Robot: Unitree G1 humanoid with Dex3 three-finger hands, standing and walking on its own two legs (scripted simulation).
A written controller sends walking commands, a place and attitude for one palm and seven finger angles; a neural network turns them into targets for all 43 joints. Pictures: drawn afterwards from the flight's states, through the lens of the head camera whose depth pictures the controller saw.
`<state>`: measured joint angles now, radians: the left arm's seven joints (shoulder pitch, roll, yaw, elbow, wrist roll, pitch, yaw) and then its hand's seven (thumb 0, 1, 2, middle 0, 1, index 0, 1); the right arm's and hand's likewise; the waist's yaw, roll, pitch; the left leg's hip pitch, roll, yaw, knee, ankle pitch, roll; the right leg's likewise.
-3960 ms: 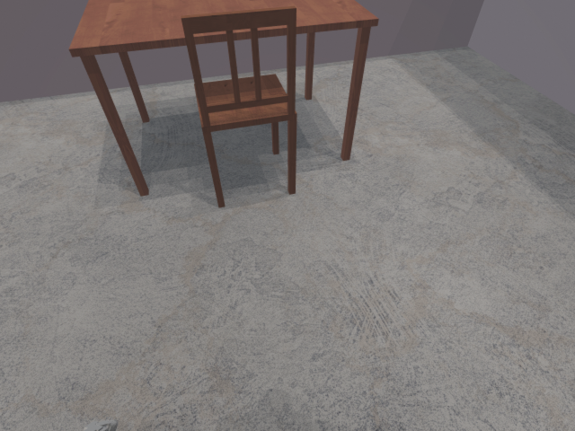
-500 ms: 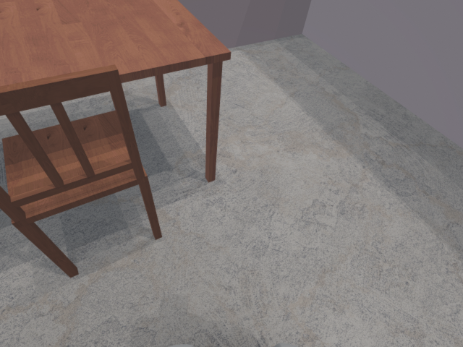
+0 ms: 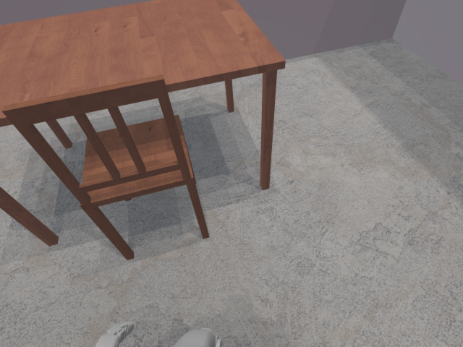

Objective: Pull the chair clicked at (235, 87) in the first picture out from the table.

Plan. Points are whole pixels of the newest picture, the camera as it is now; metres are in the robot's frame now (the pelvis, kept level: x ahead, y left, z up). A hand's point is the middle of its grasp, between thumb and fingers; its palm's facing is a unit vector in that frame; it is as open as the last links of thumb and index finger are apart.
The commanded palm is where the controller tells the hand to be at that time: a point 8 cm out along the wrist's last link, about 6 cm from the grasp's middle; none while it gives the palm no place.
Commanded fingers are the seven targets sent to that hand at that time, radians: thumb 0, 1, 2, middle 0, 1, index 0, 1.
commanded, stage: turn to face it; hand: left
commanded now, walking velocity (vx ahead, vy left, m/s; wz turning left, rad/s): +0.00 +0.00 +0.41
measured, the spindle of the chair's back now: (99, 148) +0.65 +0.41 -0.09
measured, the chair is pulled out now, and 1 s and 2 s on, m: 0.00 0.00 0.00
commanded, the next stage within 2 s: take the last steps up to it in 0.24 s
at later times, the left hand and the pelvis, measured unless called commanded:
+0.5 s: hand out of the picture -0.05 +0.25 -0.17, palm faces +0.26 -0.93 -0.24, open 7.4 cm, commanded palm none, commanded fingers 0.00 0.90 0.90 -0.20 -0.30 -0.20 -0.30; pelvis -0.01 +0.04 +0.00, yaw +11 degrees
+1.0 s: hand out of the picture +0.00 +0.20 -0.16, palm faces +0.35 -0.93 -0.15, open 7.4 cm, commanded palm none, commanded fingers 0.00 0.90 0.90 -0.20 -0.30 -0.20 -0.30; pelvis +0.10 +0.06 +0.01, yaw +17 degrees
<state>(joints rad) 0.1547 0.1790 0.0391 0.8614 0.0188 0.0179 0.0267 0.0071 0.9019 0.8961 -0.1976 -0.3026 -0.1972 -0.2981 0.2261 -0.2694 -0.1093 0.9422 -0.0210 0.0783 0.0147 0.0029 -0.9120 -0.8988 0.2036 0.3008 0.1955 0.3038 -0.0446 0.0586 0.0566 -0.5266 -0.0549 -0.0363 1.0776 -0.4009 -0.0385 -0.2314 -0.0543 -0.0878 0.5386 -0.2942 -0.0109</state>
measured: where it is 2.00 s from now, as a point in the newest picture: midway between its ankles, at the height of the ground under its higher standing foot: outside the picture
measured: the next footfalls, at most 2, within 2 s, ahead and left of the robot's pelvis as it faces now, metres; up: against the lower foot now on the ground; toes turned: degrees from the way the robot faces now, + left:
left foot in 0.32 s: -0.01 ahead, +0.15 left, +0.00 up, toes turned +13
right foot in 0.70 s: +0.11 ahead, -0.07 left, +0.00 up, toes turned +7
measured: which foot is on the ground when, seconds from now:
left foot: up 0.00-0.30, down 0.32-0.70, up 0.72-1.00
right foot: down 0.00-0.32, up 0.34-0.68, down 0.70-1.00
